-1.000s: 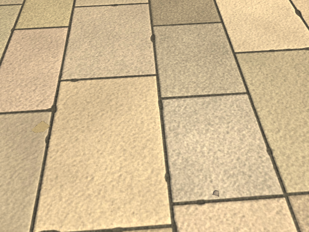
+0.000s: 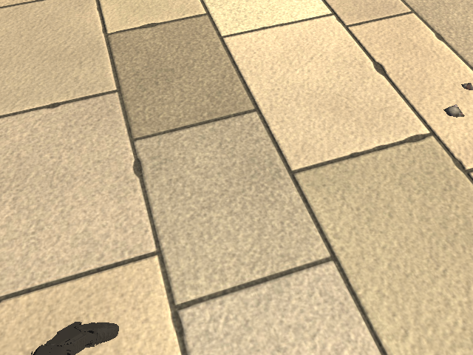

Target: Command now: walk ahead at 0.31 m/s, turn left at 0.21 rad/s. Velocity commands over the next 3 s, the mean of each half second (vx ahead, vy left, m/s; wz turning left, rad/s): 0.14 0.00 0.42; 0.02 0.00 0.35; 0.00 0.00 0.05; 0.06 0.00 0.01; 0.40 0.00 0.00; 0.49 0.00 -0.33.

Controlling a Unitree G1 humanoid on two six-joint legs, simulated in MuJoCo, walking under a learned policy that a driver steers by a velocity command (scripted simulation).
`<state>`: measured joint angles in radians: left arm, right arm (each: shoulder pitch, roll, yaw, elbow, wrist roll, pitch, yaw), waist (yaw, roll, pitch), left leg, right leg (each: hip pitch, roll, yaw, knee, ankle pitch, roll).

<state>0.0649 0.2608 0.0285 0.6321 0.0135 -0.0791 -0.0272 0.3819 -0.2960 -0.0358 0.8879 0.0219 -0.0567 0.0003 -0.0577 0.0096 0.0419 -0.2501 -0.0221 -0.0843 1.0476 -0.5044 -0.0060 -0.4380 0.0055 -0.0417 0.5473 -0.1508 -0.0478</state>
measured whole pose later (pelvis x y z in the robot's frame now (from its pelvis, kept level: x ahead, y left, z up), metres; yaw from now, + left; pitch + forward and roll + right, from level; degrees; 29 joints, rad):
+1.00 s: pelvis +0.16 +0.00 +0.01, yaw +25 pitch +0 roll +1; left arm 0.18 0.24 0.04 0.82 0.01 -0.02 0.01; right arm 0.16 -0.30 -0.07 0.72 0.00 0.05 -0.04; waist 0.02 0.04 0.03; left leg -0.38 -0.04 -0.11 0.84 -0.46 -0.07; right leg -0.24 0.00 0.01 0.47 -0.25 -0.01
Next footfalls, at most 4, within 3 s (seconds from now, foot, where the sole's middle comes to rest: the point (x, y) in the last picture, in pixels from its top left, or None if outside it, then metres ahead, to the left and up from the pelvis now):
0.40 left None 0.20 0.15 -0.77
0.82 right None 0.24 -0.09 -0.77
1.10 left None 0.11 0.14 -0.77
2.48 left None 0.46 0.29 -0.77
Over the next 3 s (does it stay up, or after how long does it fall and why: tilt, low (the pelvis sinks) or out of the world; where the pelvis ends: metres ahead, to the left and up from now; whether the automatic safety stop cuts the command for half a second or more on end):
stays up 0.61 0.23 0.00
